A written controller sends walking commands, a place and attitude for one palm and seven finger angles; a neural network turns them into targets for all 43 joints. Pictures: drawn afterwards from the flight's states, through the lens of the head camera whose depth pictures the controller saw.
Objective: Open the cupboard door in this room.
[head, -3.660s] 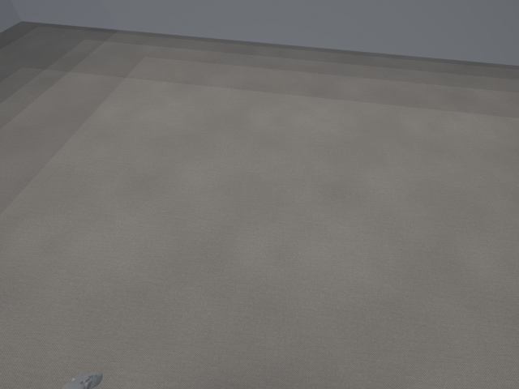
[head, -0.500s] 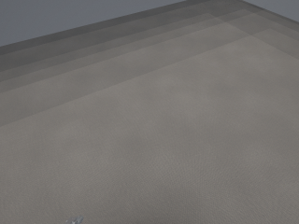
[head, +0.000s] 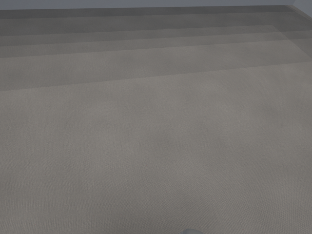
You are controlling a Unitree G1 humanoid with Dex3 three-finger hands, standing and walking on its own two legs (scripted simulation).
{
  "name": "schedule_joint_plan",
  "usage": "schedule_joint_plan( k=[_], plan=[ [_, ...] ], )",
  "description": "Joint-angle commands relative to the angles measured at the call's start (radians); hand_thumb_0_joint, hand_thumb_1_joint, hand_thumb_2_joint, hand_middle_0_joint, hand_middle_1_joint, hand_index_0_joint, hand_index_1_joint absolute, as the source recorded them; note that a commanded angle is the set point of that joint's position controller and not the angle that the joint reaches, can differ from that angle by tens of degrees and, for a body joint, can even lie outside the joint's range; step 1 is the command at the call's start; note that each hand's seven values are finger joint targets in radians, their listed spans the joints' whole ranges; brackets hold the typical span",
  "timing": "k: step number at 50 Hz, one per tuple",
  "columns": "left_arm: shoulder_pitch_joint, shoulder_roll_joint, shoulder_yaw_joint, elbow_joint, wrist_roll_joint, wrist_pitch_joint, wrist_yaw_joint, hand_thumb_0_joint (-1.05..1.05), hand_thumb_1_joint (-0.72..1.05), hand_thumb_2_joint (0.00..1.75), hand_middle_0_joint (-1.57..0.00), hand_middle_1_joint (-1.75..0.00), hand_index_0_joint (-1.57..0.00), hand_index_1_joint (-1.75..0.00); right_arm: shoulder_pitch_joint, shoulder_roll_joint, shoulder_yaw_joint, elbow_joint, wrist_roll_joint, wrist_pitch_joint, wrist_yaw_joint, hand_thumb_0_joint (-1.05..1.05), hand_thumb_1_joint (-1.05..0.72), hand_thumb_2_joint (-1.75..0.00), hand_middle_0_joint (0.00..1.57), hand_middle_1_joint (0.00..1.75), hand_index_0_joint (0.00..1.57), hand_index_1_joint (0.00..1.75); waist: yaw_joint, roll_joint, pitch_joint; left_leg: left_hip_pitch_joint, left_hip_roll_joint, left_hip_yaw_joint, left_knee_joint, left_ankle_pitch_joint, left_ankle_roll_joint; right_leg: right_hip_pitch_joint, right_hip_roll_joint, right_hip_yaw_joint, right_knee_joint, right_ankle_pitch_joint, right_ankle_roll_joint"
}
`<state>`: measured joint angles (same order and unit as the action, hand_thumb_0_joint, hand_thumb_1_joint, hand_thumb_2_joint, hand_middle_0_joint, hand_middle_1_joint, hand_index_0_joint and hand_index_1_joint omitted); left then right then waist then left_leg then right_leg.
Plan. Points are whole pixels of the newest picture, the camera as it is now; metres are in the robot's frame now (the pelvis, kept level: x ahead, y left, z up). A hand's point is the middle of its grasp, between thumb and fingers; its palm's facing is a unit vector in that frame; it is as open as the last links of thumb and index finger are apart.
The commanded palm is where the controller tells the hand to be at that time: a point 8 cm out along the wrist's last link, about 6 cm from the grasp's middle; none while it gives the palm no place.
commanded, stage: turn or walk to find it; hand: left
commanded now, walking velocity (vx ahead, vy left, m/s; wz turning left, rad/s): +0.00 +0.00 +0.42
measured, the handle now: out of the picture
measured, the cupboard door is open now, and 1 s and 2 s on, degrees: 0 0 0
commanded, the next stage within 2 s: none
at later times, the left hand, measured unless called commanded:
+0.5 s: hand out of the picture +0.03 +0.17 -0.15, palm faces +0.23 -0.94 -0.25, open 7.4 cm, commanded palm none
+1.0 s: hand out of the picture -0.03 +0.23 -0.16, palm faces +0.44 -0.86 -0.25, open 7.4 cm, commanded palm none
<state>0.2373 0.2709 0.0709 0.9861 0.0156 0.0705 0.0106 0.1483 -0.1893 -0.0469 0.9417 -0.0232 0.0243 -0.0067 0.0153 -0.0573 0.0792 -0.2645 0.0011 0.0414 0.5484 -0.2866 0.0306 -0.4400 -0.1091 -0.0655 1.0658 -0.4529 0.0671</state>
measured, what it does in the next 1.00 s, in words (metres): steps on the spot, turning left: right foot, then left foot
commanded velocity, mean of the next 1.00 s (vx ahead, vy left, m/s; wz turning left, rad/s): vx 0.00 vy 0.00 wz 0.42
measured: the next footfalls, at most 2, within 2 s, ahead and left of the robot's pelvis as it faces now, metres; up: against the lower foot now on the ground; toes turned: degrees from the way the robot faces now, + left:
right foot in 0.28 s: +0.03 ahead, -0.13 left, +0.00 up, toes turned +3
left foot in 0.68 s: -0.02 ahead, +0.12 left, +0.00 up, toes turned +24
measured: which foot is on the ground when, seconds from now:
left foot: down 0.00-0.28, up 0.30-0.66, down 0.68-1.00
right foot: up 0.00-0.26, down 0.28-0.68, up 0.70-1.00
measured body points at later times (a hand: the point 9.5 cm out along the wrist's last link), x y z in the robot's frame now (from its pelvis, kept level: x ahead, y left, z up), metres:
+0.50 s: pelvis -0.01 -0.03 +0.00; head +0.03 -0.05 +0.45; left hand +0.01 +0.22 -0.13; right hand +0.09 -0.28 -0.16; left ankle -0.06 +0.11 -0.66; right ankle -0.01 -0.14 -0.73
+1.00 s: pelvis -0.03 +0.00 +0.00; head +0.00 +0.01 +0.45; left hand -0.06 +0.27 -0.14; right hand +0.15 -0.19 -0.14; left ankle -0.05 +0.11 -0.73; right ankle +0.02 -0.13 -0.70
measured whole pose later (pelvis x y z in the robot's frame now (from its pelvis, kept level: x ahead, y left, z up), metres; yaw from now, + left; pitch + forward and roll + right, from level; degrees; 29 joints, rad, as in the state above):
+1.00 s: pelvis -0.03 +0.00 +0.00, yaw +25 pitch +0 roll +0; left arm 0.17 0.23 0.06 0.93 0.01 0.05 0.01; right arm 0.17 -0.19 -0.05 0.94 -0.03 0.03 0.00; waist -0.01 0.00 0.06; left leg -0.27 -0.02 -0.01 0.50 -0.23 0.02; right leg -0.37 -0.07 -0.05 0.83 -0.45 0.07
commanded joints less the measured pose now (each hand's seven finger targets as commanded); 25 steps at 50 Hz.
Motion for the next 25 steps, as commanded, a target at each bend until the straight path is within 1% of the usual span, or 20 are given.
schedule_joint_plan(
  k=[1,2,3,5,8,10,11,12,13,14,15,16,17,18,19,20,21,22,24,25],
  plan=[
    [-0.020,0.045,0.011,-0.097,0.001,-0.033,0.001,0.00,0.90,0.90,-0.20,-0.30,-0.20,-0.30,0.052,-0.204,-0.043,-0.047,0.004,-0.020,-0.013,0.00,-0.90,-0.90,0.20,0.30,0.20,0.30,-0.033,0.194,-0.108,0.139,0.223,-0.239,-0.220,0.446,0.127,-0.059,0.010,0.036,-0.024,0.036,0.014],
    [-0.029,0.042,0.011,-0.102,0.001,-0.033,0.001,0.00,0.90,0.90,-0.20,-0.30,-0.20,-0.30,0.057,-0.208,-0.045,-0.047,0.004,-0.018,-0.014,0.00,-0.90,-0.90,0.20,0.30,0.20,0.30,-0.036,0.194,-0.103,0.139,0.230,-0.254,-0.223,0.424,0.134,-0.056,0.013,0.035,-0.051,0.027,0.015],
    [-0.038,0.040,0.010,-0.108,0.000,-0.031,0.002,0.00,0.90,0.90,-0.20,-0.30,-0.20,-0.30,0.063,-0.209,-0.047,-0.047,0.002,-0.016,-0.013,0.00,-0.90,-0.90,0.20,0.30,0.20,0.30,-0.042,0.177,-0.102,0.137,0.232,-0.273,-0.228,0.395,0.140,-0.048,0.020,0.037,-0.076,0.022,0.015],
    [-0.051,0.033,0.008,-0.123,-0.001,-0.032,0.004,0.00,0.90,0.90,-0.20,-0.30,-0.20,-0.30,0.067,-0.213,-0.051,-0.049,0.000,-0.011,-0.010,0.00,-0.90,-0.90,0.20,0.30,0.20,0.30,-0.048,0.190,-0.102,0.133,0.232,-0.300,-0.228,0.355,0.146,-0.031,0.031,0.037,-0.140,0.008,0.012],
    [-0.055,0.021,0.004,-0.139,-0.004,-0.041,0.007,0.00,0.90,0.90,-0.20,-0.30,-0.20,-0.30,0.065,-0.216,-0.056,-0.054,-0.005,-0.006,-0.007,0.00,-0.90,-0.90,0.20,0.30,0.20,0.30,-0.049,0.204,-0.112,0.106,0.222,-0.339,-0.201,0.399,0.146,0.047,0.057,0.032,-0.274,0.000,0.001],
    [-0.014,0.020,0.004,-0.136,-0.008,-0.048,0.011,0.00,0.90,0.90,-0.20,-0.30,-0.20,-0.30,0.051,-0.216,-0.059,-0.061,-0.005,-0.003,-0.004,0.00,-0.90,-0.90,0.20,0.30,0.20,0.30,-0.028,0.200,-0.126,0.077,0.205,-0.352,-0.167,0.430,0.134,0.126,0.077,0.023,-0.402,0.049,-0.005],
    [0.017,0.026,0.004,-0.128,-0.009,-0.053,0.013,0.00,0.90,0.90,-0.20,-0.30,-0.20,-0.30,0.041,-0.214,-0.060,-0.064,-0.001,-0.002,-0.002,0.00,-0.90,-0.90,0.20,0.30,0.20,0.30,-0.010,0.187,-0.133,0.037,0.185,-0.344,-0.138,0.407,0.115,0.197,0.082,0.015,-0.492,0.127,-0.007],
    [0.049,0.040,0.008,-0.122,-0.006,-0.062,0.016,0.00,0.90,0.90,-0.20,-0.30,-0.20,-0.30,0.031,-0.202,-0.060,-0.068,0.005,-0.002,0.001,0.00,-0.90,-0.90,0.20,0.30,0.20,0.30,0.008,0.165,-0.143,-0.015,0.152,-0.326,-0.090,0.362,0.080,0.290,0.069,0.020,-0.628,0.227,-0.009],
    [0.068,0.090,0.017,-0.121,0.002,-0.072,0.022,0.00,0.90,0.90,-0.20,-0.30,-0.20,-0.30,0.047,-0.157,-0.054,-0.073,0.013,-0.003,0.006,0.00,-0.90,-0.90,0.20,0.30,0.20,0.30,0.016,0.037,-0.154,-0.147,0.084,-0.268,0.017,0.197,0.024,0.420,-0.046,0.129,-0.733,0.256,-0.040],
    [0.078,0.177,0.034,-0.125,0.016,-0.078,0.028,0.00,0.90,0.90,-0.20,-0.30,-0.20,-0.30,0.047,-0.093,-0.043,-0.100,0.016,-0.004,0.012,0.00,-0.90,-0.90,0.20,0.30,0.20,0.30,0.023,-0.229,-0.130,-0.317,-0.067,-0.095,0.223,-0.162,-0.048,0.459,-0.296,0.381,-0.789,0.331,-0.145],
    [0.064,0.180,0.032,-0.142,0.007,-0.075,0.027,0.00,0.90,0.90,-0.20,-0.30,-0.20,-0.30,0.026,-0.134,-0.054,-0.104,0.000,0.009,0.007,0.00,-0.90,-0.90,0.20,0.30,0.20,0.30,0.035,-0.210,-0.115,-0.310,-0.041,-0.120,0.409,-0.285,-0.053,0.345,-0.371,0.384,-0.803,0.366,-0.220],
    [0.019,0.156,0.033,-0.150,0.007,-0.076,0.029,0.00,0.90,0.90,-0.20,-0.30,-0.20,-0.30,0.012,-0.138,-0.061,-0.091,-0.001,0.019,0.010,0.00,-0.90,-0.90,0.20,0.30,0.20,0.30,0.015,-0.192,-0.081,-0.309,-0.026,-0.137,0.534,-0.253,-0.053,0.281,-0.323,0.353,-0.804,0.370,-0.228],
    [-0.024,0.125,0.024,-0.159,0.005,-0.073,0.030,0.00,0.90,0.90,-0.20,-0.30,-0.20,-0.30,0.027,-0.142,-0.062,-0.073,0.002,0.024,0.015,0.00,-0.90,-0.90,0.20,0.30,0.20,0.30,-0.010,-0.110,-0.050,-0.313,-0.005,-0.130,0.608,-0.197,-0.056,0.254,-0.282,0.275,-0.787,0.387,-0.214],
    [-0.061,0.095,0.013,-0.163,0.006,-0.078,0.027,0.00,0.90,0.90,-0.20,-0.30,-0.20,-0.30,0.041,-0.130,-0.060,-0.051,0.000,0.025,0.021,0.00,-0.90,-0.90,0.20,0.30,0.20,0.30,-0.032,-0.067,-0.029,-0.310,0.008,-0.109,0.644,-0.134,-0.069,0.257,-0.226,0.175,-0.754,0.460,-0.196],
    [-0.061,0.084,0.008,-0.164,0.007,-0.082,0.025,0.00,0.90,0.90,-0.20,-0.30,-0.20,-0.30,0.062,-0.124,-0.055,-0.041,0.001,0.027,0.025,0.00,-0.90,-0.90,0.20,0.30,0.20,0.30,-0.036,-0.081,-0.043,-0.302,0.011,-0.090,0.652,-0.105,-0.080,0.270,-0.203,0.122,-0.737,0.510,-0.186],
    [-0.048,0.079,0.006,-0.159,0.008,-0.086,0.026,0.00,0.90,0.90,-0.20,-0.30,-0.20,-0.30,0.063,-0.121,-0.053,-0.037,0.002,0.027,0.025,0.00,-0.90,-0.90,0.20,0.30,0.20,0.30,-0.031,-0.095,-0.052,-0.298,0.016,-0.078,0.641,-0.098,-0.088,0.290,-0.200,0.100,-0.731,0.554,-0.188],
    [-0.036,0.084,0.007,-0.152,0.008,-0.086,0.027,0.00,0.90,0.90,-0.20,-0.30,-0.20,-0.30,0.060,-0.118,-0.051,-0.035,0.003,0.028,0.025,0.00,-0.90,-0.90,0.20,0.30,0.20,0.30,-0.026,-0.102,-0.056,-0.291,0.021,-0.067,0.620,-0.100,-0.094,0.302,-0.204,0.079,-0.727,0.566,-0.192],
    [-0.023,0.084,0.011,-0.145,0.011,-0.085,0.028,0.00,0.90,0.90,-0.20,-0.30,-0.20,-0.30,0.043,-0.111,-0.049,-0.037,0.005,0.028,0.026,0.00,-0.90,-0.90,0.20,0.30,0.20,0.30,-0.018,-0.102,-0.052,-0.283,0.025,-0.053,0.569,-0.115,-0.098,0.316,-0.207,0.064,-0.721,0.596,-0.191],
    [0.008,0.109,0.016,-0.129,0.014,-0.081,0.027,0.00,0.90,0.90,-0.20,-0.30,-0.20,-0.30,0.009,-0.103,-0.041,-0.043,0.006,0.028,0.024,0.00,-0.90,-0.90,0.20,0.30,0.20,0.30,0.000,-0.111,-0.050,-0.254,0.032,-0.023,0.471,-0.146,-0.102,0.330,-0.220,0.039,-0.702,0.639,-0.199],
    [0.031,0.115,0.017,-0.118,0.015,-0.078,0.025,0.00,0.90,0.90,-0.20,-0.30,-0.20,-0.30,-0.015,-0.099,-0.038,-0.048,0.007,0.028,0.024,0.00,-0.90,-0.90,0.20,0.30,0.20,0.30,0.015,-0.119,-0.046,-0.232,0.028,-0.007,0.422,-0.155,-0.100,0.329,-0.220,0.034,-0.693,0.667,-0.198]
  ],
)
